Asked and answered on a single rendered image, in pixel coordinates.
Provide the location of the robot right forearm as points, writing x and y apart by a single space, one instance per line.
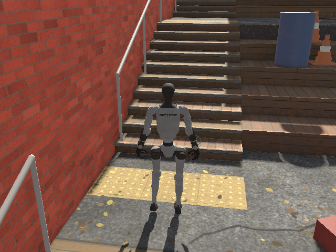
193 140

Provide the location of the robot left upper arm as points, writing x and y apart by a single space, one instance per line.
148 119

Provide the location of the robot left forearm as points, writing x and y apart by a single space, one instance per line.
142 139

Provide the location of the robot right upper arm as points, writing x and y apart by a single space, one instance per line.
187 120

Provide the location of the robot left hand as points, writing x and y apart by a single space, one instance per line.
138 151

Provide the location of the robot right shin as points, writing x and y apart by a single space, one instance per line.
178 191

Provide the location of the left robot thigh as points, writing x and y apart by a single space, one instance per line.
156 158

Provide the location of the robot right hand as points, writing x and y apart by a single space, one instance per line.
197 152

